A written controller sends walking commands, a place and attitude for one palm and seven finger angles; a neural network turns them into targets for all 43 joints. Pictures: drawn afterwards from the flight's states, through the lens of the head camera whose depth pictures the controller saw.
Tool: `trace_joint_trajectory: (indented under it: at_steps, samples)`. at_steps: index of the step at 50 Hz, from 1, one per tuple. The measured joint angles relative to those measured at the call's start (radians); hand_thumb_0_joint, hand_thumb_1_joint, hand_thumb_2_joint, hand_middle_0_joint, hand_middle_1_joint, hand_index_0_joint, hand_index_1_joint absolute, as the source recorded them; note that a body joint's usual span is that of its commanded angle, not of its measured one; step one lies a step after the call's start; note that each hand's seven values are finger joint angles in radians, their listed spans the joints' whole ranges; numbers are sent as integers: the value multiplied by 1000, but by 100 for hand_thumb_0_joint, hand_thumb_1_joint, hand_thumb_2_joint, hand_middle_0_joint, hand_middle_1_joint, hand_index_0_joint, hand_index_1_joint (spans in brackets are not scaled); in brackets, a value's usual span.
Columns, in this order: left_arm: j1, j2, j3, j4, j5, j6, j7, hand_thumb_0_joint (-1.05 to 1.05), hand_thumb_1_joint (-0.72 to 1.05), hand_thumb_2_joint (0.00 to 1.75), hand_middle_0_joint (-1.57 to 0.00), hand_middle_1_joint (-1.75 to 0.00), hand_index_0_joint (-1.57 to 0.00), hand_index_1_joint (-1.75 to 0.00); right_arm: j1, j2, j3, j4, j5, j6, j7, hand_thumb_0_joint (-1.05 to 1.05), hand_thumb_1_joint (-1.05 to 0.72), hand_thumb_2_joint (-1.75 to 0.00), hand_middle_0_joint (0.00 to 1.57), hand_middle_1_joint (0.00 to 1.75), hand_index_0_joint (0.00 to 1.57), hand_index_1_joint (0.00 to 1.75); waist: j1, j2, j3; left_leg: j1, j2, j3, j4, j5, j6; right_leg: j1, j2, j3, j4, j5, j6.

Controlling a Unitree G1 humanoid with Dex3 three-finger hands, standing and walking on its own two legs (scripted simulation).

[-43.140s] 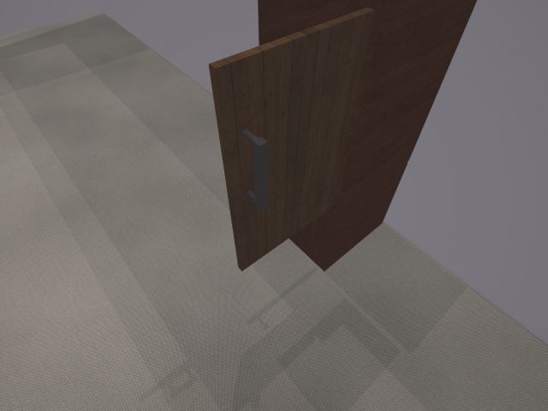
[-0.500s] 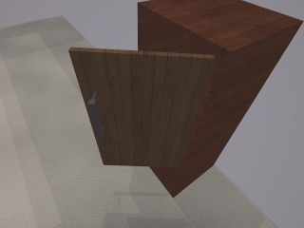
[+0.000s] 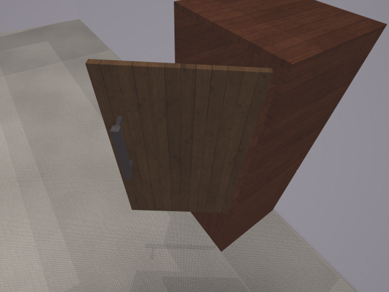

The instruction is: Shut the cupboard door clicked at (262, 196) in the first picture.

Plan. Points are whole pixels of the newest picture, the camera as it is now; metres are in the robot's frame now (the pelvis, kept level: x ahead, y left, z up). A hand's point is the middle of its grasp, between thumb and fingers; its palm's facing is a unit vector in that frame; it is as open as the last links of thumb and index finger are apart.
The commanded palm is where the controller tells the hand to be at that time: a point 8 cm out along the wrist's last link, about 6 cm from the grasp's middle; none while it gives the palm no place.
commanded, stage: look again from close up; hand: left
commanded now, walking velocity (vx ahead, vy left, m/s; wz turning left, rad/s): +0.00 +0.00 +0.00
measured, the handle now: (124, 149) +0.43 +0.21 +0.02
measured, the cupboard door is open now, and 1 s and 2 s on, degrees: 53 53 53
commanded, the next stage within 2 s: raise the hand and make a fist in 0.10 s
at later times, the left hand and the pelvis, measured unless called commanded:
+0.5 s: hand (129, 247) +0.20 +0.14 +0.00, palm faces +0.06 -1.00 +0.03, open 6.7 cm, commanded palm +0.11 +0.21 -0.06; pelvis -0.02 -0.01 -0.05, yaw +1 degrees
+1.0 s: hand (124, 263) +0.19 +0.16 -0.05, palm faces -0.02 -1.00 +0.02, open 4.3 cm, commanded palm +0.15 +0.22 -0.02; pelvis -0.01 -0.03 -0.09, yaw +1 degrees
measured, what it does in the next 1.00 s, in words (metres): lowers itself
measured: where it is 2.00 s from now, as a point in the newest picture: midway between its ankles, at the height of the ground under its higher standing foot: outside the picture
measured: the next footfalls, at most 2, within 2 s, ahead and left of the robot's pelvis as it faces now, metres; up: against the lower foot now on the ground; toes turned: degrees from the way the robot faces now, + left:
none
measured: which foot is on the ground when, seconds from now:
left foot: down 0.00-1.00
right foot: down 0.00-1.00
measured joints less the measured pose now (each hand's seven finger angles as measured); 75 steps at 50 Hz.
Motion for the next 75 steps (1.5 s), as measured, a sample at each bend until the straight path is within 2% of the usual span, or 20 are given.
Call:
trace_joint_trajectory:
  at_steps: [11,13,15,18,20,25,28,34,37,41,43,46,48,50,55,59,63,67,71,75]
  samples:
    - [-7,-2,-2,-2,5,-6,5,0,91,90,-20,-30,-19,-30,4,-2,3,-9,-1,2,3,1,-91,-90,20,30,20,30,-2,7,3,-20,7,-4,18,-4,-3,-13,6,-3,5,0,-2]
    - [105,9,43,-380,-53,97,8,1,92,90,-20,-30,-20,-30,43,-15,22,-101,8,-58,-33,2,-92,-90,20,30,20,30,-3,4,23,-30,10,-4,48,-18,-2,-25,9,-3,36,-10,-9]
    - [182,52,42,-671,-106,34,58,3,95,90,-21,-30,-21,-30,83,-39,29,-158,30,-170,-54,3,-93,-90,20,30,20,30,2,4,-6,-47,9,-1,73,-31,-5,-50,7,1,79,-33,-20]
    - [138,73,46,-895,-151,-41,94,3,95,90,-22,-32,-22,-32,75,-90,15,-245,51,-256,-49,3,-92,-90,20,30,20,30,-34,32,-40,-101,-3,-28,146,-56,-4,-88,-5,-26,150,-72,-11]
    - [60,60,56,-941,-157,-144,74,2,95,90,-24,-35,-23,-34,37,-120,-4,-310,42,-293,-35,2,-92,-90,20,30,20,30,-58,51,-66,-182,-7,-40,224,-80,-5,-164,-10,-37,230,-102,-10]
    - [-5,2,90,-942,-234,-472,-166,1,93,90,-30,-42,-30,-42,-66,-122,-52,-466,14,-308,23,2,-91,-90,20,30,20,30,-51,11,-146,-430,11,-20,453,-166,-18,-436,2,-7,490,-197,-20]
    - [56,-6,105,-934,-245,-547,-289,0,92,90,-35,-47,-35,-47,-95,-116,-67,-559,15,-275,38,2,-91,-90,20,30,20,30,-27,-35,-157,-541,22,-29,583,-220,-28,-547,11,-10,624,-259,-32]
    - [257,57,141,-1065,-241,-464,-242,1,91,90,-47,-59,-47,-59,-128,-128,-69,-663,14,-241,18,2,-90,-90,20,30,20,30,38,-17,-147,-684,35,-97,762,-304,-51,-647,27,-71,763,-339,-54]
    - [287,86,161,-1192,-275,-519,-231,2,91,90,-52,-65,-52,-65,-144,-124,-46,-652,11,-252,0,1,-90,-90,20,30,20,30,66,23,-158,-736,38,-131,818,-326,-55,-677,34,-102,795,-360,-61]
    - [174,74,149,-1277,-323,-556,-315,2,91,90,-59,-73,-59,-73,-166,-104,-4,-621,18,-256,-22,1,-90,-90,20,30,20,30,79,77,-160,-784,41,-149,864,-339,-55,-713,40,-117,824,-368,-61]
    - [105,70,135,-1269,-325,-487,-370,1,91,90,-62,-77,-62,-77,-159,-81,14,-616,30,-238,-30,1,-90,-90,20,30,20,30,71,85,-164,-793,44,-139,861,-337,-55,-729,40,-107,827,-365,-58]
    - [56,76,125,-1221,-318,-302,-416,1,91,90,-68,-83,-68,-83,-120,-49,26,-623,46,-191,-37,2,-90,-90,20,30,20,30,44,85,-165,-770,43,-110,824,-326,-51,-723,37,-80,804,-353,-50]
    - [74,79,136,-1209,-318,-198,-399,1,90,90,-72,-87,-72,-87,-82,-39,23,-632,49,-162,-40,2,-90,-90,20,30,21,30,25,78,-164,-735,43,-88,786,-319,-45,-699,34,-60,775,-344,-42]
    - [117,80,160,-1222,-320,-160,-346,1,90,90,-75,-91,-75,-91,-41,-38,12,-635,46,-148,-45,2,-90,-90,20,30,21,30,15,71,-164,-699,45,-73,753,-315,-39,-671,35,-46,744,-334,-38]
    - [199,78,220,-1292,-326,-299,-237,2,90,90,-84,-101,-84,-100,31,-75,-17,-618,36,-163,-45,2,-90,-90,20,30,20,30,17,56,-169,-665,42,-70,723,-311,-30,-631,33,-45,700,-322,-32]
    - [175,72,189,-1296,-329,-390,-267,1,91,90,-92,-109,-91,-109,19,-122,-22,-603,40,-184,-44,2,-90,-90,20,30,20,30,14,64,-159,-688,35,-84,746,-312,-22,-637,28,-59,706,-321,-25]
    - [142,82,122,-1267,-304,-324,-309,1,91,90,-99,-117,-99,-117,-12,-130,-20,-622,50,-189,-51,2,-90,-90,20,30,20,30,3,61,-148,-685,34,-77,742,-306,-12,-635,26,-52,698,-309,-17]
    - [143,112,119,-1288,-288,-258,-266,1,90,90,-107,-125,-107,-125,-27,-103,-8,-659,50,-180,-55,2,-90,-90,20,30,20,30,-2,49,-146,-643,37,-66,709,-296,-9,-597,29,-42,663,-293,-15]
    - [136,115,169,-1330,-303,-272,-199,2,90,90,-114,-133,-114,-133,-26,-85,16,-679,45,-176,-45,2,-90,-90,20,30,20,30,5,52,-155,-597,38,-72,678,-288,-10,-545,31,-48,621,-280,-16]
    - [102,99,177,-1310,-304,-269,-210,1,90,90,-121,-140,-121,-140,-30,-86,42,-681,47,-172,-31,2,-90,-90,20,30,20,30,14,68,-161,-570,33,-82,658,-281,-8,-508,28,-60,590,-272,-12]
